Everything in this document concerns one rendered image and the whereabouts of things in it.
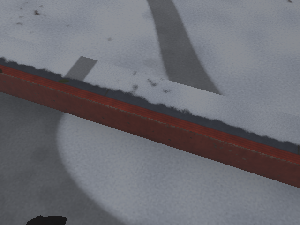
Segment left robot hand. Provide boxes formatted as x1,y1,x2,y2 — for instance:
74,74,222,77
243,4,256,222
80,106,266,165
25,215,67,225

